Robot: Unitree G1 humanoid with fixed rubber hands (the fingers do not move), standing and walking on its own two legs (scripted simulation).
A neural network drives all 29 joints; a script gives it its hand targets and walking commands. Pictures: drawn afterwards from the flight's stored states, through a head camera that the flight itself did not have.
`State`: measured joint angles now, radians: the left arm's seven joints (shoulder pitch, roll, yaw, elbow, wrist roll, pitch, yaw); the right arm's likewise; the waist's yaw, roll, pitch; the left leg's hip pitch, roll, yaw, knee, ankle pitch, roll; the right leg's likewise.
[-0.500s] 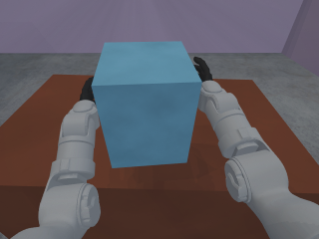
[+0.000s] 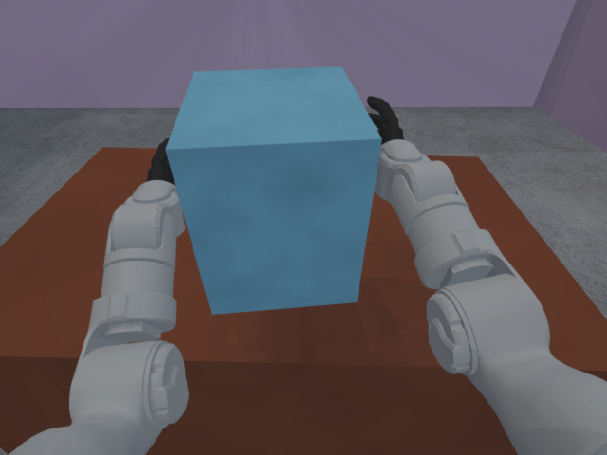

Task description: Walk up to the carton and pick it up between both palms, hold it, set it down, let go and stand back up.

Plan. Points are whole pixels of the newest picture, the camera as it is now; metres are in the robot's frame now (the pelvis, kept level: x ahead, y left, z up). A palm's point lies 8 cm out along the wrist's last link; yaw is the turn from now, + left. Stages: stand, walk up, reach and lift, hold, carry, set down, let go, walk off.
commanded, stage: reach and lift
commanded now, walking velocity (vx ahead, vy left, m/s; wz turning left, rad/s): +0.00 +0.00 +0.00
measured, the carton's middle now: (277, 189) +0.40 +0.05 +0.21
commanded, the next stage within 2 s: hold in 0.20 s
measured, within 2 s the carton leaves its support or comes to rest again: neither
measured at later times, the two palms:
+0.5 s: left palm (158, 186) +0.36 +0.19 +0.24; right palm (394, 145) +0.39 -0.10 +0.28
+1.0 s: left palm (164, 176) +0.36 +0.18 +0.25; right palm (407, 140) +0.38 -0.11 +0.29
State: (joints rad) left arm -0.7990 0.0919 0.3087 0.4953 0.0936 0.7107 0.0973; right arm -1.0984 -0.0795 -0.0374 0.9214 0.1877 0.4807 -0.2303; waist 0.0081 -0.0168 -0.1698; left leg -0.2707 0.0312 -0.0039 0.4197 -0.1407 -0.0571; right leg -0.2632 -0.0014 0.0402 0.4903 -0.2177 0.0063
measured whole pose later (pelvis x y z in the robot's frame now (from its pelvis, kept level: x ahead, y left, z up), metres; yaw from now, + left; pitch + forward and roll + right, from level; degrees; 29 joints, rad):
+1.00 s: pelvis +0.00 +0.00 +0.00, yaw +0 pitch -1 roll +1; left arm -0.83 0.09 0.31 0.44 0.09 0.84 0.09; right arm -1.13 -0.10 -0.05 0.88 0.22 0.62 -0.25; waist 0.00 0.00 -0.22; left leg -0.27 0.03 0.00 0.42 -0.14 -0.06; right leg -0.26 0.00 0.04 0.49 -0.21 0.01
